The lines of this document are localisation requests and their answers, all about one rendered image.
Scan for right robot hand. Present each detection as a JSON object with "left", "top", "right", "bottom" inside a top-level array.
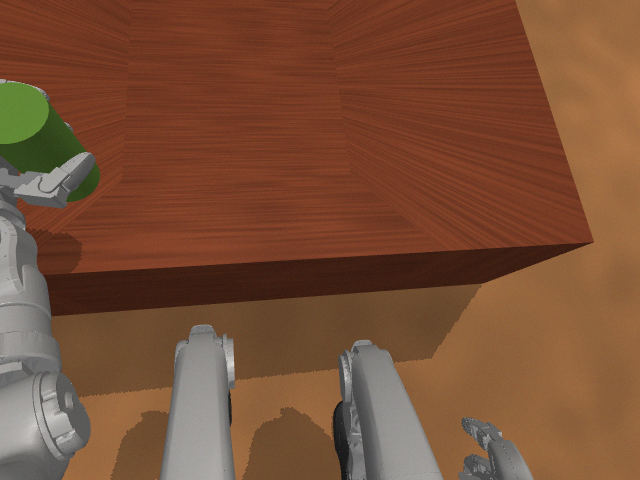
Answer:
[{"left": 458, "top": 417, "right": 534, "bottom": 480}]

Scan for left robot arm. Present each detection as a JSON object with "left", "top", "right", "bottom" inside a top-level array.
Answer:
[{"left": 0, "top": 200, "right": 91, "bottom": 480}]

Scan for right robot foot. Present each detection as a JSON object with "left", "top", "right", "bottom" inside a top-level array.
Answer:
[{"left": 333, "top": 400, "right": 350, "bottom": 480}]

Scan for can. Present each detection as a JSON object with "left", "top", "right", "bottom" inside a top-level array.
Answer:
[{"left": 0, "top": 82, "right": 100, "bottom": 202}]

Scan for left robot hand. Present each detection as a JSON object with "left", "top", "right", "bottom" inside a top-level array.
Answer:
[{"left": 0, "top": 79, "right": 95, "bottom": 209}]

